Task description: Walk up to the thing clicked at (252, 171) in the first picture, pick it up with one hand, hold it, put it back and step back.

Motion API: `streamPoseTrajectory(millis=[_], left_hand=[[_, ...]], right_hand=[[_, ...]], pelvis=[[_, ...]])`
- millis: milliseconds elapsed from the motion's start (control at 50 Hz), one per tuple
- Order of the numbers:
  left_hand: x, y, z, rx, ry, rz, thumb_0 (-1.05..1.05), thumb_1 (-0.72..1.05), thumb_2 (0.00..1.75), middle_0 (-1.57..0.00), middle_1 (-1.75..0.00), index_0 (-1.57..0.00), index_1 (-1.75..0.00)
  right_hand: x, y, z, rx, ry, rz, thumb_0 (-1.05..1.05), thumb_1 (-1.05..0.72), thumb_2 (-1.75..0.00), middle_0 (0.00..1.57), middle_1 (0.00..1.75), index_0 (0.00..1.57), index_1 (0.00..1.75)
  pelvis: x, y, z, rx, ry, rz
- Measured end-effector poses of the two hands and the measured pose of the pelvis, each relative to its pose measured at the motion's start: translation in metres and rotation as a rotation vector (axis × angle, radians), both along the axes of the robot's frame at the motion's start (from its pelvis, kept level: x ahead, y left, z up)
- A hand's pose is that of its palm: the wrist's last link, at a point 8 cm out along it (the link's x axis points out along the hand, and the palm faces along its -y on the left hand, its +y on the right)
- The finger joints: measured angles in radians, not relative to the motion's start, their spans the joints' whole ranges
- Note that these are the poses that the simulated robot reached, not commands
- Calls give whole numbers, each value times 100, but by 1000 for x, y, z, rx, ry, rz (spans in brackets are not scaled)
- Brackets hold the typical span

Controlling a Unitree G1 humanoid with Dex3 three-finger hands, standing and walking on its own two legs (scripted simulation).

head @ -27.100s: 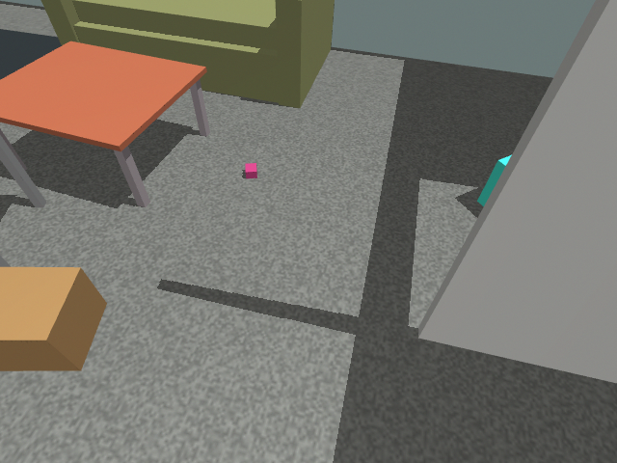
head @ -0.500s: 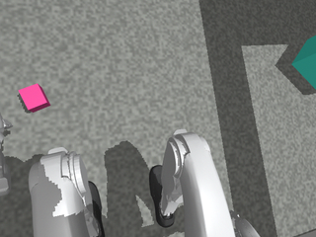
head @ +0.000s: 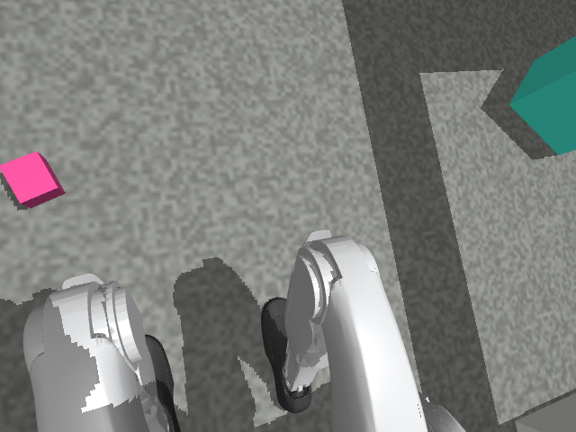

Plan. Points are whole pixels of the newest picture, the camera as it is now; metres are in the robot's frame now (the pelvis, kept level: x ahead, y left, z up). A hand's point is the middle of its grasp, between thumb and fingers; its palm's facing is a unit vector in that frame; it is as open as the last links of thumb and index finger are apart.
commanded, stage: rise first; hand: left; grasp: from above
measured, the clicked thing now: (33, 180) +0.48 +0.29 -0.29
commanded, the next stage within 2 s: approach in 1.28 s
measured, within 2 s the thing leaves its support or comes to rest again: neither
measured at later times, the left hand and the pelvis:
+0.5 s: hand out of the picture +0.45 +0.34 -0.19, palm faces -0.38 -0.20 -0.90, open 14.0 cm; pelvis +0.00 +0.00 +0.00, yaw -1 degrees
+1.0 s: hand out of the picture +0.44 +0.34 -0.18, palm faces -0.38 -0.19 -0.90, open 14.1 cm; pelvis +0.00 +0.00 +0.00, yaw +0 degrees
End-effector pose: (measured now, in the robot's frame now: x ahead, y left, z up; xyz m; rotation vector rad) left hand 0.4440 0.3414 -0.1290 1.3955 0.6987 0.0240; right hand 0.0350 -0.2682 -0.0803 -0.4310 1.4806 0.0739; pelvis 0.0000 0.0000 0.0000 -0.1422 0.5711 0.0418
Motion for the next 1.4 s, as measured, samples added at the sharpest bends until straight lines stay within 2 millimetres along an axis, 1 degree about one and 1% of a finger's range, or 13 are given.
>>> streamPoseTrajectory(millis=[260,460,660,1000,1140,1400], left_hand=[[7,-2,-4,-6,-8,5,0,-54,100,-11,-101,-10,-102],[7,1,-7,4,-3,13,0,-53,99,-11,-102,-11,-102],[7,2,0,7,-5,2,0,-53,99,-12,-100,-11,-101],[0,3,9,3,-6,-30,0,-53,100,-13,-98,-11,-100],[1,1,11,3,-13,-36,0,-53,100,-13,-97,-11,-99],[4,2,17,10,-7,-33,0,-51,99,-15,-95,-13,-97]], right_hand=[[0,4,2,11,-12,21,0,-92,-90,20,30,20,30],[-8,5,3,21,-6,22,0,-92,-90,20,30,20,30],[-11,3,4,31,3,14,0,-92,-90,20,30,20,30],[-4,-1,8,18,-26,23,0,-91,-90,20,30,20,30],[1,-1,7,28,-35,35,0,-91,-90,20,30,20,30],[2,0,5,37,-28,23,0,-92,-90,20,30,20,30]], pelvis=[[-1,2,-2,-12,-10,-3],[-1,2,-5,-15,-14,-5],[-1,1,-3,-14,-12,-7],[-3,1,0,-10,-12,1],[-3,0,2,-6,-8,3],[-2,0,4,-3,1,2]])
